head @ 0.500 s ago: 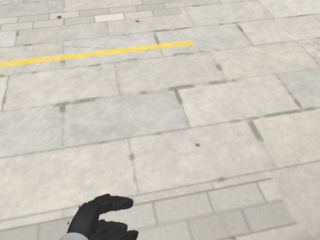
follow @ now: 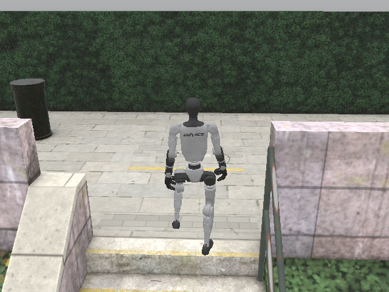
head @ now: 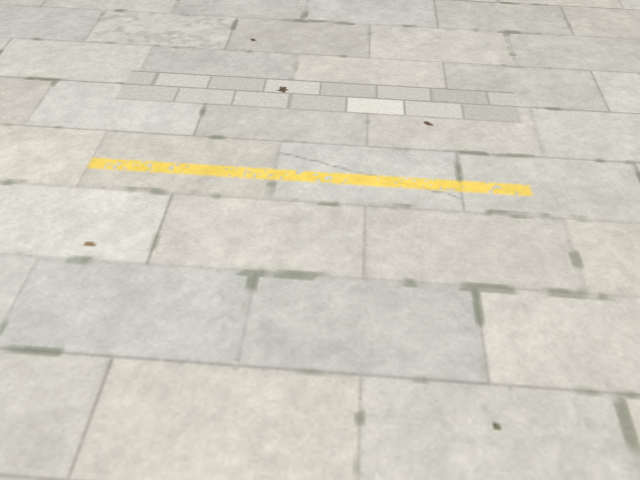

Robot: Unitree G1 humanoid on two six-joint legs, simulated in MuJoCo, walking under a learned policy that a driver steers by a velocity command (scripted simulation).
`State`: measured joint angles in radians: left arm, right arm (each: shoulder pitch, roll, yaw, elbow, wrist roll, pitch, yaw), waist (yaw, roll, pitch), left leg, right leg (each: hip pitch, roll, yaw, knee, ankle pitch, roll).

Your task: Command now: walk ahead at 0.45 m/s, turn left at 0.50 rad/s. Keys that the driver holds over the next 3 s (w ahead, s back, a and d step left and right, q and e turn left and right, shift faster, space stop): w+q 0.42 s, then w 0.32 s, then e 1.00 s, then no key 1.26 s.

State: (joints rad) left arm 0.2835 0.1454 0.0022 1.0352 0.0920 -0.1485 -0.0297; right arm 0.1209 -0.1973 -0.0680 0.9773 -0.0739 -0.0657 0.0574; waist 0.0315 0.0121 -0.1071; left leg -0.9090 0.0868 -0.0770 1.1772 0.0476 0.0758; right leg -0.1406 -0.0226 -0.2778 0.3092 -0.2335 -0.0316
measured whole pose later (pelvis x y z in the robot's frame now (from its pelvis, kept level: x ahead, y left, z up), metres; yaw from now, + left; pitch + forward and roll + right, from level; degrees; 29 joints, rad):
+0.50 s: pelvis +0.24 +0.12 -0.01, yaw +15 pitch +4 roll +2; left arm 0.06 0.18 0.03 0.91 0.07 -0.11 0.00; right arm 0.41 -0.13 -0.08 1.00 -0.03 -0.12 0.05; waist -0.07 -0.04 -0.10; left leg -0.16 -0.14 -0.09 0.38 -0.28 0.09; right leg -0.72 -0.10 0.02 0.89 -0.07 0.01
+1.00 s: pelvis +0.46 +0.16 +0.00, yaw +15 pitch +4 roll -1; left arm 0.31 0.22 0.06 0.98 -0.02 -0.05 0.02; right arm 0.03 -0.22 -0.06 0.73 0.00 -0.06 -0.04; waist 0.09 0.02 0.00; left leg -0.61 0.04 -0.07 0.68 -0.12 -0.04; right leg -0.26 0.05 0.01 0.38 -0.18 -0.04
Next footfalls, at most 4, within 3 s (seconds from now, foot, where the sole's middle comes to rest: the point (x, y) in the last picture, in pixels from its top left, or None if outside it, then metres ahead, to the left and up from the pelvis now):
0.18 left None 0.19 0.19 -0.78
0.66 right None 0.52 0.07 -0.78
1.08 left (180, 466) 0.59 0.33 -0.78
1.48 right None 0.55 0.04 -0.78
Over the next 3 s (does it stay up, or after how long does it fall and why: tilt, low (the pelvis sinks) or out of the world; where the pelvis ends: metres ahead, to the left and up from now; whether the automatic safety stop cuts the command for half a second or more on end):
stays up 0.53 0.17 -0.02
